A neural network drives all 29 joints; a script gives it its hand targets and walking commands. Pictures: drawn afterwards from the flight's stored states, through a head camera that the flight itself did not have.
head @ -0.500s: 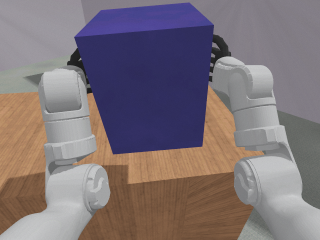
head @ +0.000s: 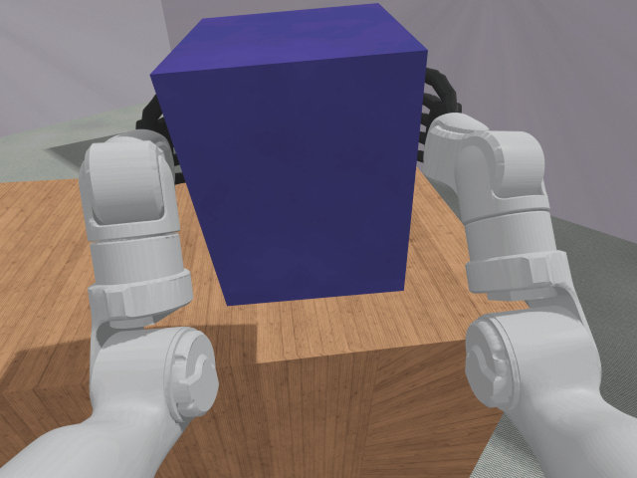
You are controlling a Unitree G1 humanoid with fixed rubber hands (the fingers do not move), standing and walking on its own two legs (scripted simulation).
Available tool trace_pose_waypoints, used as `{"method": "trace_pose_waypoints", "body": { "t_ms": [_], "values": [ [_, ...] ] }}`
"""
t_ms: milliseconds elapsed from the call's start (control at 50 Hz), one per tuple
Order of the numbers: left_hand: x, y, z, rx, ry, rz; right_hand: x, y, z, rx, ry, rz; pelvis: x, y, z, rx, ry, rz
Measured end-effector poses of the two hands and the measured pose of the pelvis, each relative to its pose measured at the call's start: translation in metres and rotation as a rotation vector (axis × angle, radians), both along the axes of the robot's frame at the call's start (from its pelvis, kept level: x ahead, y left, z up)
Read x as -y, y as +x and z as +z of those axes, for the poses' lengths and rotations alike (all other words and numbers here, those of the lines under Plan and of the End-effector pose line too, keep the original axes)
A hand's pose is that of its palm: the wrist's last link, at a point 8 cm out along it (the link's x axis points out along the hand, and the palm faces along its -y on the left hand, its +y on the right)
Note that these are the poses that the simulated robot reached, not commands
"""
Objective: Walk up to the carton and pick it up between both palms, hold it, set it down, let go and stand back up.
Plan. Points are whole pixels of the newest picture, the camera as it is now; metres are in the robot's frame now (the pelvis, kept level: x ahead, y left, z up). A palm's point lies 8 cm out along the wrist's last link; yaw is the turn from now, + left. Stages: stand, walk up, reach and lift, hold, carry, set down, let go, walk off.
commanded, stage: hold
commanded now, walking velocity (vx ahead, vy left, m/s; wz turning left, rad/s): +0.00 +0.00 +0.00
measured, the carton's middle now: (302, 154) +0.39 +0.01 +0.30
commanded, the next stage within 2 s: none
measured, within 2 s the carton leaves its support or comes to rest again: neither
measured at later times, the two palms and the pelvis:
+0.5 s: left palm (163, 154) +0.35 +0.15 +0.32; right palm (446, 137) +0.36 -0.14 +0.33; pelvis +0.00 +0.00 +0.00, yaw +0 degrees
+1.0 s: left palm (163, 154) +0.35 +0.15 +0.31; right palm (443, 136) +0.36 -0.14 +0.33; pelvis +0.00 +0.00 +0.00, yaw +0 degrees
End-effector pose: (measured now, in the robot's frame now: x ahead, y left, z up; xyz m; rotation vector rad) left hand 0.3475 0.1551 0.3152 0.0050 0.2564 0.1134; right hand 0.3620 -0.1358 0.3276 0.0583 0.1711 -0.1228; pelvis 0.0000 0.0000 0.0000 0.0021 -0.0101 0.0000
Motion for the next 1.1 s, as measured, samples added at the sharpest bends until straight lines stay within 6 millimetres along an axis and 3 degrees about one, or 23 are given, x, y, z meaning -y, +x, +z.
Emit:
{"method": "trace_pose_waypoints", "body": {
  "t_ms": [1100],
  "values": [
    [0.0048, 0.0053, 0.0000, -0.012, 0.001, -0.006, 0.0048, 0.0035, -0.0010, -0.013, 0.004, -0.009, 0.0006, 0.0036, 0.0000, -0.001, 0.000, -0.004]
  ]
}}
